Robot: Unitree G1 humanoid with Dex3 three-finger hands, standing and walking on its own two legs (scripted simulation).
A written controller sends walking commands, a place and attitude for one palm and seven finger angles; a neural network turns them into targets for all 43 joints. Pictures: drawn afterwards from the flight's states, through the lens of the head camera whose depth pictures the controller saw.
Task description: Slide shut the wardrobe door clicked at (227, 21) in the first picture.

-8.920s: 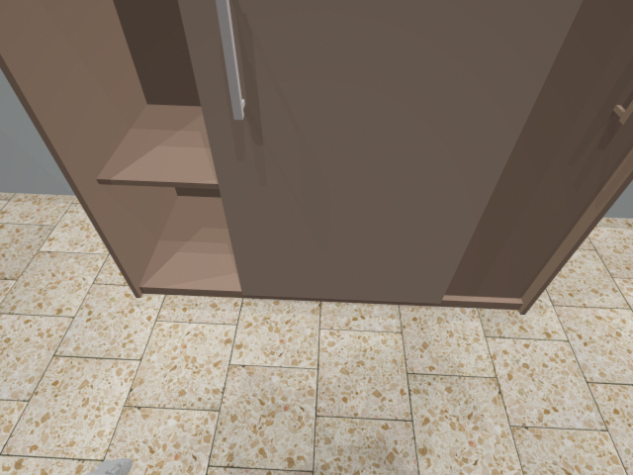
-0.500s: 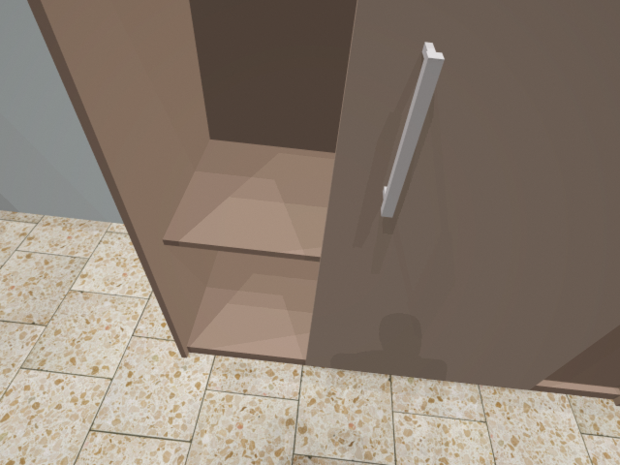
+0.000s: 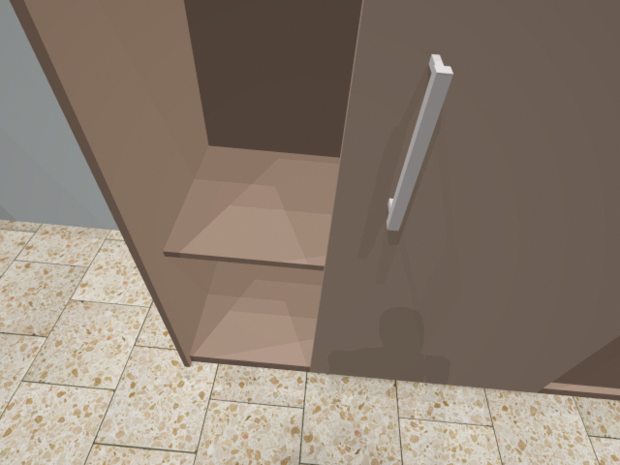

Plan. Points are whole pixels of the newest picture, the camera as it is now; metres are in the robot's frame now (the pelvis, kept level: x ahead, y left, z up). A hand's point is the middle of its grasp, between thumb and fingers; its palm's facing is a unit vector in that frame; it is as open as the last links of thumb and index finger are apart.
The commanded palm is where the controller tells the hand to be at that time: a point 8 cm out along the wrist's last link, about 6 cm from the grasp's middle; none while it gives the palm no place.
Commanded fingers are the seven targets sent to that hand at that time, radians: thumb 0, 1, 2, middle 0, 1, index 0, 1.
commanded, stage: come to a stop and stand still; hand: right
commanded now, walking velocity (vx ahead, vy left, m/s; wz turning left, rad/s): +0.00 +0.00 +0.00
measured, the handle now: (411, 153) +0.49 -0.10 +0.17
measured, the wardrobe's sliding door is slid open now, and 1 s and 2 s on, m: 0.39 0.39 0.39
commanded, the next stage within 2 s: look again from close up in 0.06 s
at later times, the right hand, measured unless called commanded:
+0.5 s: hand out of the picture -0.02 -0.15 -0.17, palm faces +0.03 +0.98 -0.20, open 7.4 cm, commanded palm none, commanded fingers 0.00 -0.90 -0.90 0.20 0.30 0.20 0.30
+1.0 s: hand out of the picture -0.02 -0.14 -0.17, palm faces +0.04 +0.98 -0.18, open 7.4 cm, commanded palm none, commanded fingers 0.00 -0.90 -0.90 0.20 0.30 0.20 0.30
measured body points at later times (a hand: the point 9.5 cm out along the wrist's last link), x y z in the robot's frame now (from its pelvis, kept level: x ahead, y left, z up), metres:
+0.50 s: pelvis +0.00 +0.02 +0.00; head +0.00 +0.03 +0.45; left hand -0.01 +0.23 -0.17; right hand -0.02 -0.20 -0.15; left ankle -0.03 +0.08 -0.74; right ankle -0.03 -0.11 -0.74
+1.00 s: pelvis +0.00 +0.02 +0.00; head +0.00 +0.02 +0.45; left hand -0.03 +0.22 -0.16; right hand -0.03 -0.19 -0.16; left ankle -0.03 +0.08 -0.74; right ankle -0.03 -0.11 -0.74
